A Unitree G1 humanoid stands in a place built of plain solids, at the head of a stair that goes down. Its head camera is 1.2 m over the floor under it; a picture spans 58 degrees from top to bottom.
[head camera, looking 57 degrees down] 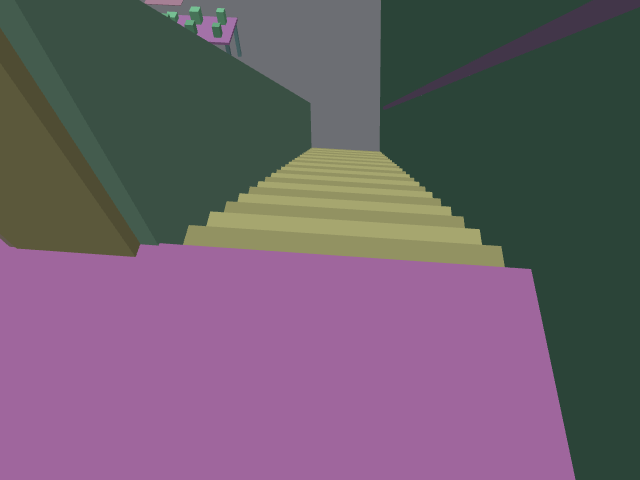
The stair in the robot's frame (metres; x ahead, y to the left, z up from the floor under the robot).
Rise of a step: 0.18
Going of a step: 0.20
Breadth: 1.20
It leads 5 degrees to the right of straight ahead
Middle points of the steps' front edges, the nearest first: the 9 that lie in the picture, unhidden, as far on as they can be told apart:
0.72 -0.07 0.00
0.92 -0.09 -0.18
1.13 -0.10 -0.37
1.33 -0.12 -0.55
1.53 -0.14 -0.74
1.74 -0.15 -0.92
1.94 -0.17 -1.10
2.14 -0.19 -1.29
2.35 -0.20 -1.47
